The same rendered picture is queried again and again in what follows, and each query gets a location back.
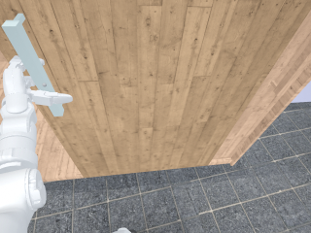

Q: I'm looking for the wardrobe door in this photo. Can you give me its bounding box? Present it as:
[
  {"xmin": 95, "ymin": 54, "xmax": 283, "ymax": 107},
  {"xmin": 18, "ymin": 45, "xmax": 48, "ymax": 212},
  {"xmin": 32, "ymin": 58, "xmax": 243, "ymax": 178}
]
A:
[
  {"xmin": 0, "ymin": 0, "xmax": 311, "ymax": 178},
  {"xmin": 212, "ymin": 10, "xmax": 311, "ymax": 160}
]

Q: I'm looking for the handle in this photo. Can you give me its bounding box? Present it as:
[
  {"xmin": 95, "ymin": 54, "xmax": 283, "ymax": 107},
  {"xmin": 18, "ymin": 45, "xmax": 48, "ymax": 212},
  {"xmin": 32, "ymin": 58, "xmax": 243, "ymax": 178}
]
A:
[
  {"xmin": 1, "ymin": 13, "xmax": 64, "ymax": 117},
  {"xmin": 273, "ymin": 41, "xmax": 311, "ymax": 96}
]

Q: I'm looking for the robot left forearm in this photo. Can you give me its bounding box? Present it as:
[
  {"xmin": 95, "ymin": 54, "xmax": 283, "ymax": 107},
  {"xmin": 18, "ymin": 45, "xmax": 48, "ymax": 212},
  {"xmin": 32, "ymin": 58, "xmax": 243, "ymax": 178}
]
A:
[{"xmin": 0, "ymin": 93, "xmax": 38, "ymax": 174}]

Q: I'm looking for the robot left hand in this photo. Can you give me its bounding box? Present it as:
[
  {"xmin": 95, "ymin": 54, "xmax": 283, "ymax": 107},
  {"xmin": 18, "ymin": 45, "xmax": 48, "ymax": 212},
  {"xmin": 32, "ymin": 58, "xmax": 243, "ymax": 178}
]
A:
[{"xmin": 3, "ymin": 55, "xmax": 73, "ymax": 106}]

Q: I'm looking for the left robot upper arm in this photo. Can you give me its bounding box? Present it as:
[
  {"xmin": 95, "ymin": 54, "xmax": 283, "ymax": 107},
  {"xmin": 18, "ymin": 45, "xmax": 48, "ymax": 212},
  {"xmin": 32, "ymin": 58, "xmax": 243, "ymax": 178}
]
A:
[{"xmin": 0, "ymin": 168, "xmax": 47, "ymax": 233}]

